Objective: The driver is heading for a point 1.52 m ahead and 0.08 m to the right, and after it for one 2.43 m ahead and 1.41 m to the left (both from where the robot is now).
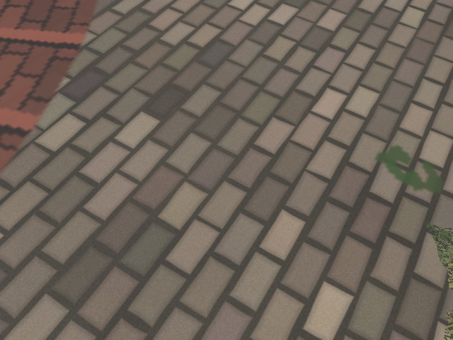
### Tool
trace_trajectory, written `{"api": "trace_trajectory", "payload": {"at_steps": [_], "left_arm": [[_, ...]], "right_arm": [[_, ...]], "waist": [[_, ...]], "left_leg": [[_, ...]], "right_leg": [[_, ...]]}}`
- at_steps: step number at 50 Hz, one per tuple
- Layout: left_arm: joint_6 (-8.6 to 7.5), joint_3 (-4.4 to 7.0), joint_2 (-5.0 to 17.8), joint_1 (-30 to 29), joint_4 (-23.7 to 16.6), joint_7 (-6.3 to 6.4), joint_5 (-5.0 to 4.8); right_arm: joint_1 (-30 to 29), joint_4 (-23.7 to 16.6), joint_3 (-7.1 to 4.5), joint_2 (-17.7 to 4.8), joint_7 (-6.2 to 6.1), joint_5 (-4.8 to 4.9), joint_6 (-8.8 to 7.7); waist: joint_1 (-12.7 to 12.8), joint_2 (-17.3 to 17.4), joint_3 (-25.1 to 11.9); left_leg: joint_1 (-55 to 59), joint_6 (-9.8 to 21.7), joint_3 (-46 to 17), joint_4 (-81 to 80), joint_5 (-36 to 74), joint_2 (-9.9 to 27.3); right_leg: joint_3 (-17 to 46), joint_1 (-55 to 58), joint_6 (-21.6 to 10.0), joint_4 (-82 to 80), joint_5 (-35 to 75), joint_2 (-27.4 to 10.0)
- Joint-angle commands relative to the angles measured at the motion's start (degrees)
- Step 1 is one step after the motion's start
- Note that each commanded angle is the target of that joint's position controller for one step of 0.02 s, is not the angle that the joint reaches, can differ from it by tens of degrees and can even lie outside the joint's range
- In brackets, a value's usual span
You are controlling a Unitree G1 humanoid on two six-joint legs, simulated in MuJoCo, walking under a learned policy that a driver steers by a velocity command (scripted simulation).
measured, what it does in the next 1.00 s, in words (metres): steps on the spot: right foot, then left foot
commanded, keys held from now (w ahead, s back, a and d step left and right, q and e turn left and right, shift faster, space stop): q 0.10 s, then no key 0.78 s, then w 0.12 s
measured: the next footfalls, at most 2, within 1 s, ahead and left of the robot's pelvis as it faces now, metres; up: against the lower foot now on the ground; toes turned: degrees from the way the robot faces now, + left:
right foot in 0.18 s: +0.06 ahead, -0.14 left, +0.00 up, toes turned +11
left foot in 0.50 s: +0.00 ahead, +0.12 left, +0.00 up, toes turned +6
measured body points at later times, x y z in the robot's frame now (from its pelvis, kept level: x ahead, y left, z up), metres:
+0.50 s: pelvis +0.00 -0.02 -0.01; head +0.03 -0.02 +0.44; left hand +0.09 +0.26 -0.11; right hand +0.19 -0.26 -0.11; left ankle -0.04 +0.12 -0.74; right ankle +0.02 -0.15 -0.74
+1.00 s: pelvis +0.01 +0.00 -0.01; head +0.01 +0.00 +0.44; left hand +0.05 +0.29 -0.14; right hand +0.16 -0.23 -0.12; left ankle -0.04 +0.12 -0.74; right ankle +0.02 -0.14 -0.74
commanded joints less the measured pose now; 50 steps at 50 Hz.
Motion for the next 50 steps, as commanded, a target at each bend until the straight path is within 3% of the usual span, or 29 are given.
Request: {"api": "trace_trajectory", "payload": {"at_steps": [1,6,7,8,9,10,11,12,13,14,17,19,21,23,24,25,26,27,28,29,32,44,45,47,49,50], "left_arm": [[-1.24,0.99,4.5,-2.1,-4.4,-0.36,-0.26],[-2.44,1.29,4.8,0.9,-4.2,-1.48,-0.63],[-2.67,1.33,4.6,2.9,-3.5,-1.7,-0.42],[-2.77,1.57,5.5,4.0,-3.3,-1.67,0.2],[-2.57,1.93,8.7,3.9,-4.3,-1.39,1.31],[-2.21,2.19,11.2,2.9,-3.7,-1.46,2.61],[-2.49,1.7,8.7,1.8,-4.8,-1.25,2.05],[-2.49,1.1,6.9,0.3,-5.1,-0.85,1.3],[-2.38,0.76,6.0,-1.3,-5.2,-0.64,0.67],[-2.38,0.44,5.3,-1.6,-5.1,-0.5,-0.04],[-1.8,-0.37,3.8,-0.1,-4.1,-0.32,0.22],[-1.25,-0.27,4.4,0.3,-3.7,-0.37,0.22],[-0.63,0.19,6.3,2.6,-3.0,-0.53,-0.01],[-0.41,-0.17,6.1,2.5,-2.6,-0.69,-0.81],[-0.79,-0.58,5.2,4.4,-1.9,-0.8,-1.07],[-1.67,-1.12,4.2,6.0,-1.5,-1.13,-0.24],[-2.74,-1.62,2.9,7.6,-1.9,-1.72,1.22],[-3.0,-2.05,1.8,6.1,-1.4,-1.73,1.49],[-2.88,-1.86,3.2,3.4,-1.3,-1.7,1.44],[-2.67,-1.78,3.2,2.3,-1.1,-1.57,1.15],[-1.82,-1.78,3.1,3.3,-0.5,-1.01,0.69],[-1.34,-1.62,3.2,5.5,4.5,0.27,0.34],[-1.24,-1.73,2.8,6.3,5.2,0.38,0.34],[-1.36,-1.71,2.5,5.9,5.5,0.52,-0.19],[-2.65,-1.75,2.1,2.9,3.7,0.27,-0.9],[-3.6,-1.68,2.2,1.9,2.9,-0.03,-1.36]], "right_arm": [[-1.2,-4.0,-3.3,-10.6,-0.07,-0.02,-0.35],[-3.4,-4.2,-3.19,-10.1,0.35,0.72,0.32],[-4.4,-4.3,-2.91,-9.4,0.18,1.08,0.5],[-3.2,-4.0,-2.46,-8.0,-0.03,1.1,0.51],[-0.1,-3.6,-1.49,-4.9,0.02,0.04,0.34],[0.0,-4.7,-2.0,-6.3,-0.19,0.37,-0.13],[0.6,-3.6,-3.32,-10.6,-0.48,-0.47,-0.54],[0.6,-2.5,-4.05,-11.8,-0.33,0.07,-0.47],[1.3,-1.0,-3.92,-10.3,-0.48,0.17,-0.01],[1.3,-0.7,-3.59,-8.8,-0.6,0.02,0.39],[-0.1,-0.6,-1.88,-4.1,-0.3,0.38,0.5],[-2.0,-1.0,-0.73,-1.9,-0.04,0.06,0.31],[-2.6,-0.7,-0.7,-2.4,0.14,0.5,0.14],[0.7,1.3,-0.97,-2.8,0.24,0.52,-0.02],[1.3,1.8,-0.97,-3.4,0.21,0.03,-0.1],[1.5,1.2,-1.19,-5.9,-0.2,-0.48,-0.12],[0.7,1.0,-1.96,-10.0,-0.63,-1.07,0.05],[-0.6,1.5,-1.14,-5.9,-0.03,-1.37,-0.11],[-1.3,1.1,-0.5,-3.5,0.52,-1.48,-0.45],[-0.9,1.7,-0.39,-3.3,0.61,-1.73,-0.74],[0.1,2.5,-0.07,-3.3,0.54,-1.36,-1.7],[1.1,4.7,0.67,-1.9,0.44,-1.08,-2.51],[2.0,5.4,0.64,-1.8,0.34,-1.03,-2.41],[3.6,6.0,-0.24,-4.3,0.11,-0.48,-1.88],[6.4,6.7,-0.88,-6.7,0.06,-0.04,-2.0],[7.1,7.1,-0.95,-7.0,-0.04,0.25,-2.49]], "waist": [[-0.7,9.9,-7.1],[0.6,10.6,-8.7],[1.8,10.2,-9.3],[1.9,8.3,-9.8],[-0.1,-2.2,-11.1],[-1.7,-14.9,-6.5],[-0.3,-11.2,-6.1],[-0.7,-7.9,-5.1],[-1.3,-5.9,-4.4],[-0.9,-5.8,-3.9],[0.0,-7.1,-5.1],[1.1,-9.2,-6.2],[2.6,-10.5,-6.6],[0.7,-9.3,-6.4],[0.5,-7.8,-6.1],[1.3,-4.1,-7.7],[4.2,5.4,-8.7],[3.3,8.4,-9.4],[1.8,6.3,-7.1],[1.2,5.5,-5.9],[1.5,6.0,-3.0],[1.5,2.1,-2.9],[1.4,2.6,-4.2],[0.1,5.8,-1.9],[-1.7,11.0,3.3],[-1.8,12.0,5.3]], "left_leg": [[7.0,10.3,-17.4,-5.9,9.1,13.6],[8.2,8.8,-22.0,-2.3,14.7,12.2],[7.1,7.3,-21.0,-0.6,14.5,10.8],[4.1,4.6,-19.3,1.5,9.3,8.8],[-1.7,0.9,-12.6,11.2,-5.8,3.4],[-11.5,-2.5,-2.7,19.9,-24.6,-4.6],[-12.3,-5.1,-3.2,32.3,-26.5,-1.4],[-13.0,-5.9,-3.4,37.3,-22.9,-0.9],[-13.1,-6.9,-3.3,38.9,-20.0,-0.7],[-14.3,-7.7,-3.6,39.7,-17.5,-0.6],[-10.4,-8.9,0.0,31.0,-14.7,0.6],[-5.0,-9.1,3.6,19.7,-15.2,3.0],[-0.9,-9.0,6.0,11.1,-14.0,3.1],[5.7,-7.5,7.5,-3.2,-2.7,2.5],[10.2,-6.0,6.3,-9.3,3.8,3.0],[16.3,-4.2,1.3,-8.1,12.6,7.2],[17.1,-0.9,-2.9,-2.8,20.4,11.7],[11.2,1.6,-2.4,-2.6,12.2,11.5],[9.3,1.2,-1.8,-3.4,6.4,9.6],[8.2,0.2,-1.2,-3.6,4.2,8.7],[5.5,-0.8,-1.0,-3.5,5.2,8.1],[5.0,-0.7,-0.1,-3.0,6.1,6.7],[5.6,-0.4,0.2,-3.7,0.8,6.3],[4.8,2.5,-3.8,-7.3,-20.4,7.8],[3.4,7.6,-15.3,-14.3,-35.4,15.0],[2.2,9.4,-19.6,-16.0,-35.8,17.7]], "right_leg": [[0.8,0.3,-0.3,-5.5,-1.1,0.9],[0.5,7.4,-2.2,-17.7,1.0,1.8],[-0.5,11.9,-3.0,-24.4,6.8,1.4],[1.1,17.5,-4.4,-28.8,13.9,-1.7],[11.4,23.2,-8.4,-31.4,21.3,-12.5],[23.5,20.4,-18.7,-33.1,28.8,-21.0],[25.4,18.0,-23.0,-33.4,27.2,-23.8],[20.6,17.5,-21.3,-32.6,25.2,-20.8],[15.9,17.5,-18.5,-31.9,22.5,-17.1],[14.0,18.7,-17.5,-31.2,23.5,-15.7],[7.5,20.5,-16.9,-30.2,28.9,-12.1],[5.7,21.1,-16.5,-29.3,29.6,-11.2],[6.9,21.4,-17.1,-28.5,30.3,-11.9],[6.8,19.9,-15.9,-26.8,29.9,-11.5],[6.7,18.0,-13.7,-26.7,27.8,-10.8],[5.7,14.3,-10.0,-25.9,23.1,-9.8],[0.7,11.7,-6.5,-24.0,15.2,-5.2],[-2.0,16.2,-3.8,-24.9,8.5,-3.5],[-2.4,16.3,-2.6,-24.1,9.2,-2.9],[-2.7,16.0,-2.6,-23.5,10.3,-2.8],[-2.3,15.7,-3.0,-23.4,12.4,-3.1],[-2.1,17.4,-1.9,-23.7,14.1,-3.5],[-3.2,17.7,-1.9,-23.1,10.0,-2.6],[-7.1,12.3,-2.4,-17.3,-2.2,0.6],[-7.4,3.6,-3.9,-10.0,-6.4,0.7],[-5.5,1.6,-5.3,-7.4,-7.1,-0.7]]}}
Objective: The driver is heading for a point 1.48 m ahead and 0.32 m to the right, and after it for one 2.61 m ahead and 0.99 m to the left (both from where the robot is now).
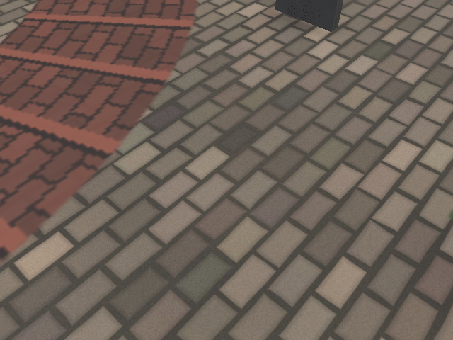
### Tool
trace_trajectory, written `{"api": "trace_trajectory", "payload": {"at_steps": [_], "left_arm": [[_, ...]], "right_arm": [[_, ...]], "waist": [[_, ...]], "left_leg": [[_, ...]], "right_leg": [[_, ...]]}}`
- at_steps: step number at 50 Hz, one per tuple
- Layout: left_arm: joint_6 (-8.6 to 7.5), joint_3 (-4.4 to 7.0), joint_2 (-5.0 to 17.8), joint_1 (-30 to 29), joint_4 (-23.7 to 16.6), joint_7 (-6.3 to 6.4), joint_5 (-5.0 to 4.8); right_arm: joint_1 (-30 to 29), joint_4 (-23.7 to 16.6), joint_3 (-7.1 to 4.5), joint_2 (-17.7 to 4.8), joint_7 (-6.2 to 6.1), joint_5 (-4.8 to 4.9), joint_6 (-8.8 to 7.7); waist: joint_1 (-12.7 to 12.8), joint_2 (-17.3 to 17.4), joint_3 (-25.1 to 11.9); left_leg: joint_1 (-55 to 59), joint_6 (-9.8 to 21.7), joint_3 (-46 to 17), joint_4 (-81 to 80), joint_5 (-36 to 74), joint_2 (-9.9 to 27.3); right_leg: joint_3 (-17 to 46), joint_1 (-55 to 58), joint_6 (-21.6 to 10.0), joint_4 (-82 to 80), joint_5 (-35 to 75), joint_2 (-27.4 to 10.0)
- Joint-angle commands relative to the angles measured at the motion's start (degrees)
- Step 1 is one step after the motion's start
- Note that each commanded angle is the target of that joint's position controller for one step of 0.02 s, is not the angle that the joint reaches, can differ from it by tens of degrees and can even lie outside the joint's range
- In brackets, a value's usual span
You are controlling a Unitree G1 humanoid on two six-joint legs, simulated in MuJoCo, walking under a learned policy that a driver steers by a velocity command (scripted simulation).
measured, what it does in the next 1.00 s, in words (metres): walks ahead: left foot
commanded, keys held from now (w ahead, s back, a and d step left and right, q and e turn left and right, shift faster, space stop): w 1.00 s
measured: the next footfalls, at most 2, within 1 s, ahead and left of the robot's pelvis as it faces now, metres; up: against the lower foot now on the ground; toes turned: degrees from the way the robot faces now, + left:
left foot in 0.58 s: +0.42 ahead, +0.10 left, +0.00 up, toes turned +1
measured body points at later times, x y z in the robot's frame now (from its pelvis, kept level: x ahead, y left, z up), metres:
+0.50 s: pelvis +0.18 -0.02 +0.00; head +0.22 -0.04 +0.45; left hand +0.11 +0.24 -0.12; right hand +0.43 -0.23 -0.07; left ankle +0.36 +0.11 -0.70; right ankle +0.01 -0.12 -0.73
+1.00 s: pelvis +0.46 -0.01 +0.01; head +0.49 -0.01 +0.46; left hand +0.67 +0.23 -0.08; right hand +0.47 -0.29 -0.12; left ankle +0.38 +0.10 -0.73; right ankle +0.66 -0.16 -0.69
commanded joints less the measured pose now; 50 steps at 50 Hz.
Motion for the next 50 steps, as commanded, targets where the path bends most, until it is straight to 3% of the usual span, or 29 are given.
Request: {"api": "trace_trajectory", "payload": {"at_steps": [1,3,4,5,6,7,8,9,11,13,16,19,22,25,27,28,29,30,31,32,33,34,36,39,42,45,47,50], "left_arm": [[-3.18,1.13,4.7,-6.0,-5.9,-0.62,-1.24],[-4.68,1.07,4.2,-2.5,-4.5,-1.88,-1.71],[-5.16,1.32,4.2,2.7,-1.9,-2.29,-1.56],[-5.24,1.95,5.3,8.0,0.9,-2.47,-0.81],[-5.46,3.04,9.5,14.6,2.3,-2.36,-0.36],[-5.89,4.27,15.4,17.9,2.2,-3.07,0.04],[-6.26,2.99,11.4,14.0,0.9,-3.02,0.42],[-6.35,2.2,8.4,10.9,-0.2,-2.68,0.15],[-5.83,1.67,7.3,8.6,-1.0,-2.42,0.12],[-5.12,0.66,4.8,10.3,-0.6,-2.38,0.47],[-4.3,0.65,6.0,12.3,-0.1,-1.74,0.26],[-3.74,0.67,7.4,12.8,0.0,-0.86,0.35],[-3.67,0.9,8.3,14.9,0.8,-0.63,-0.16],[-3.34,1.42,9.0,14.6,1.3,-0.57,-0.69],[-2.89,2.08,10.5,13.6,1.0,-0.44,-0.36],[-2.35,2.16,10.6,12.5,0.7,-0.39,-0.03],[-2.14,1.82,10.0,12.0,-0.1,-0.22,0.5],[-2.74,0.03,3.7,17.2,-2.0,-0.56,1.35],[-4.04,-0.97,1.3,19.9,-0.8,-1.13,0.26],[-5.09,1.0,7.9,13.1,-2.7,-1.6,-1.74],[-5.65,1.22,8.7,7.4,-4.6,-1.7,-2.6],[-5.79,1.1,7.5,5.0,-5.2,-1.46,-1.95],[-4.66,1.32,5.9,7.4,-4.3,-1.25,-0.82],[-3.12,0.99,4.1,6.8,-4.8,-0.92,-0.19],[-3.34,0.81,4.1,-0.5,-7.6,-0.88,0.54],[-4.25,0.15,2.7,-7.3,-9.3,-1.62,0.38],[-4.57,-0.05,2.6,-11.1,-10.6,-2.19,-0.08],[-4.87,0.17,3.8,-14.7,-12.7,-3.13,-0.44]], "right_arm": [[2.8,-1.9,-3.27,-11.5,-0.51,0.71,-1.49],[-0.1,-2.4,-3.05,-10.5,-0.41,1.46,-1.91],[-3.3,-3.2,-2.9,-10.2,-0.32,1.78,-1.71],[-4.9,-3.8,-2.5,-8.5,-0.31,1.26,-1.78],[-7.1,-5.6,-1.31,-4.3,-0.26,0.62,-2.22],[-7.6,-8.3,-1.77,-5.6,-0.82,1.37,-3.28],[-5.4,-7.4,-2.71,-8.8,-0.79,2.39,-4.09],[-3.7,-6.1,-2.79,-8.9,-0.16,2.67,-4.71],[-4.7,-5.1,-3.04,-8.5,0.52,1.62,-5.41],[-5.6,-5.1,-2.99,-7.2,1.59,1.02,-5.41],[-9.3,-6.5,-2.18,-4.7,2.35,0.84,-5.11],[-15.8,-8.7,-1.17,-3.0,2.91,1.19,-5.52],[-20.0,-10.1,-1.13,-3.9,3.64,1.66,-5.9],[-20.9,-10.9,-1.58,-5.6,4.23,1.72,-6.33],[-16.0,-9.8,-2.71,-8.2,3.92,1.41,-6.22],[-8.0,-7.5,-3.85,-10.2,3.42,1.41,-5.98],[1.9,-4.7,-4.84,-12.3,2.61,1.35,-5.57],[10.0,-3.2,-6.05,-17.7,2.06,-0.32,-5.21],[11.0,-2.0,-5.14,-14.7,2.44,0.24,-5.22],[6.3,-2.1,-4.03,-11.1,2.36,0.78,-5.19],[2.0,-2.4,-3.53,-9.6,2.23,0.84,-5.16],[-1.1,-2.1,-3.19,-8.7,2.5,0.39,-5.48],[-4.3,-1.9,-2.83,-7.0,2.82,-0.44,-6.29],[-3.7,0.2,-3.07,-8.0,2.93,0.21,-7.41],[-1.0,2.0,-3.42,-9.7,2.1,0.22,-7.26],[1.6,3.2,-3.54,-11.2,1.5,0.7,-6.62],[4.7,4.7,-3.71,-12.3,1.4,1.13,-6.22],[7.0,6.5,-3.81,-12.7,1.22,1.46,-5.14]], "waist": [[-2.4,12.1,8.4],[0.1,10.8,7.1],[3.1,9.1,5.1],[5.0,6.5,2.9],[6.9,-4.6,1.0],[7.2,-17.1,0.9],[4.9,-10.3,3.4],[3.3,-7.1,5.9],[2.6,-4.3,6.1],[2.6,-5.7,4.2],[3.4,-4.3,3.7],[4.8,-4.4,5.6],[5.3,-4.9,7.6],[3.2,-5.1,7.3],[-0.5,-6.8,2.2],[-5.0,-6.8,-3.2],[-9.5,-6.1,-9.5],[-8.3,6.2,-19.8],[-6.9,14.9,-27.1],[-7.0,10.3,-15.9],[-5.5,6.6,-7.7],[-3.3,1.9,-2.9],[0.4,4.0,-1.5],[1.7,3.9,0.8],[-0.1,2.9,3.2],[-2.8,2.2,3.7],[-4.5,2.2,3.8],[-5.1,2.6,4.2]], "left_leg": [[-3.3,11.7,-25.8,-21.3,-24.3,17.0],[-3.3,10.3,-21.6,-19.2,-17.8,15.8],[-7.9,8.2,-16.5,-16.9,-13.4,12.7],[-12.5,5.8,-11.3,-10.8,-7.7,8.9],[-19.6,1.3,-1.8,5.7,-4.1,2.0],[-30.1,-1.1,0.5,21.5,-12.2,-2.6],[-34.7,-0.4,-3.9,30.3,-13.1,0.6],[-37.0,0.6,-4.4,32.8,-7.0,3.1],[-38.6,1.4,-2.1,31.1,2.3,6.3],[-35.0,0.7,0.4,28.3,7.7,7.0],[-34.1,-1.4,3.4,21.3,12.2,6.6],[-28.8,-2.3,5.2,8.7,19.6,5.2],[-25.1,-1.8,5.6,1.9,23.3,3.8],[-23.8,0.9,4.5,-1.8,21.1,3.3],[-15.9,3.3,5.9,-1.8,17.7,0.7],[-5.6,5.1,7.2,-2.6,17.8,-1.0],[10.3,7.2,4.4,-1.5,19.0,1.8],[34.2,14.5,-17.9,-0.7,12.6,17.3],[38.6,19.5,-41.2,-12.3,1.2,25.1],[29.8,16.2,-36.3,-15.7,-4.5,22.6],[20.1,14.2,-27.1,-17.2,-1.8,20.5],[11.2,13.3,-20.9,-19.3,5.0,18.1],[2.5,12.5,-13.7,-22.6,11.9,14.4],[-3.0,13.8,-8.5,-26.0,15.9,13.6],[-2.3,13.5,-5.0,-27.2,17.8,12.4],[-1.4,11.3,-1.0,-26.8,19.2,10.6],[1.4,11.0,-1.1,-26.0,18.0,11.8],[8.9,10.2,-2.3,-22.7,19.2,14.9]], "right_leg": [[-1.0,-13.3,-3.4,7.7,-6.2,0.4],[-1.3,-8.1,-6.2,-0.3,-5.2,-0.3],[-3.1,2.7,-6.7,-7.7,3.3,1.2],[-1.7,12.1,-6.0,-9.1,8.3,1.7],[13.6,18.6,-9.0,-17.0,-1.2,-7.8],[37.7,22.6,-17.2,-25.8,-6.6,-19.4],[39.5,21.1,-18.9,-26.6,-8.8,-21.3],[33.1,20.6,-17.1,-26.0,-7.8,-18.8],[23.5,20.9,-13.6,-26.7,1.3,-15.0],[15.1,19.9,-11.7,-27.0,15.2,-11.3],[8.6,18.8,-11.9,-27.3,28.0,-9.6],[4.7,13.9,-11.3,-29.2,27.6,-8.0],[4.2,13.2,-11.8,-30.3,26.1,-9.7],[3.9,18.4,-10.8,-27.1,34.1,-12.4],[2.9,21.3,-9.6,-19.3,53.5,-12.6],[1.2,20.3,-8.5,-9.9,61.9,-11.0],[0.5,11.7,-6.9,2.5,58.1,-9.0],[-1.3,-9.3,-4.0,25.3,30.6,-1.5],[5.3,-19.4,-3.0,38.8,-8.6,5.7],[7.4,-25.6,-3.7,42.7,-7.0,1.8],[5.2,-26.2,-4.3,40.9,-1.9,-1.1],[3.9,-24.6,-4.1,37.2,2.3,-3.5],[4.3,-18.2,-3.4,32.8,6.6,-6.3],[3.2,-18.3,-1.5,27.7,8.8,-7.4],[2.6,-22.8,0.1,17.1,18.3,-7.8],[0.3,-19.9,0.0,3.9,27.8,-5.5],[-0.3,-18.9,-0.1,-0.3,29.8,-4.4],[0.6,-21.2,-1.7,-4.7,26.2,-3.7]]}}
Velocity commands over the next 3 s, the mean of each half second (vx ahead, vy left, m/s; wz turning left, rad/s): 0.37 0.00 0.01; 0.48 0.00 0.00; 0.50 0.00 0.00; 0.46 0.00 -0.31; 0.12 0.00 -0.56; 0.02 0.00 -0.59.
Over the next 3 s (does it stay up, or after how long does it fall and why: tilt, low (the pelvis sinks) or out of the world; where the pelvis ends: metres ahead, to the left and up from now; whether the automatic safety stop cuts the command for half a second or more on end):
stays up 1.15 -0.03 0.01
